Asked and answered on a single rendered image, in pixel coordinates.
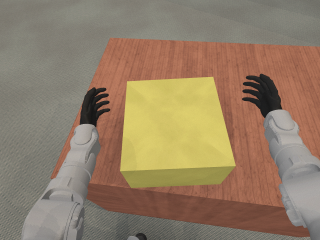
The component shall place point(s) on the robot left upper arm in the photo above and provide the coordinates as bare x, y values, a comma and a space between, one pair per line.
55, 220

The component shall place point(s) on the robot right upper arm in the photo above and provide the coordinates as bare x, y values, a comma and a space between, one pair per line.
301, 200

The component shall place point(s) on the pedestal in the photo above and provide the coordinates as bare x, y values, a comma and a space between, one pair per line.
249, 197

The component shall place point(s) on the robot right forearm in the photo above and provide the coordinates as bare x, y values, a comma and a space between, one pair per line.
286, 147

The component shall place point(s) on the robot right hand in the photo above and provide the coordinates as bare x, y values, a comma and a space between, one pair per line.
267, 94

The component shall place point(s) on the carton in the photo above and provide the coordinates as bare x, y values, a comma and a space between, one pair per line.
174, 134

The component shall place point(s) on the robot left forearm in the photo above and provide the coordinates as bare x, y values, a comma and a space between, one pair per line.
72, 180

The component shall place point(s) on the robot left hand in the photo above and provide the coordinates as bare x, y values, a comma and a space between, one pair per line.
89, 113

